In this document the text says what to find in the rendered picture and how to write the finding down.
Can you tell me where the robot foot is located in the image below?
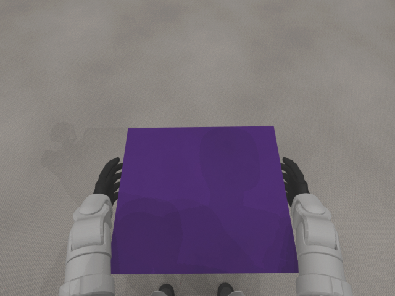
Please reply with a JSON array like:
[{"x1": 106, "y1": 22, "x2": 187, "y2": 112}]
[
  {"x1": 159, "y1": 284, "x2": 175, "y2": 296},
  {"x1": 217, "y1": 283, "x2": 234, "y2": 296}
]

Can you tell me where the robot left hand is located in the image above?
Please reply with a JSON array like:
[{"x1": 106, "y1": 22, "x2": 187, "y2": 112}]
[{"x1": 93, "y1": 157, "x2": 123, "y2": 206}]

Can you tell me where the carton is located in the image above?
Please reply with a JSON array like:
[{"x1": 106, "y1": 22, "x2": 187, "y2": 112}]
[{"x1": 110, "y1": 126, "x2": 299, "y2": 274}]

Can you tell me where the right robot foot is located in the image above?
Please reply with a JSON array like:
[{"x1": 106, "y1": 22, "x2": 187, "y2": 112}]
[{"x1": 217, "y1": 283, "x2": 234, "y2": 296}]

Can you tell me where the robot right hand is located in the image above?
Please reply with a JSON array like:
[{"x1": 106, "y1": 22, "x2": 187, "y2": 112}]
[{"x1": 281, "y1": 157, "x2": 310, "y2": 207}]

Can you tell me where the left robot foot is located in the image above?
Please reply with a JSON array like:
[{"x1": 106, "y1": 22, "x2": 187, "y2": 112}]
[{"x1": 159, "y1": 284, "x2": 175, "y2": 296}]

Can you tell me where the robot left forearm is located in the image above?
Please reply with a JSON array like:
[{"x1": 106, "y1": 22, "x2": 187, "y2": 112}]
[{"x1": 58, "y1": 194, "x2": 115, "y2": 296}]

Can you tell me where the robot right forearm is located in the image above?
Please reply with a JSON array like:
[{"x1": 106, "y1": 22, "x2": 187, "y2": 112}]
[{"x1": 291, "y1": 193, "x2": 353, "y2": 296}]

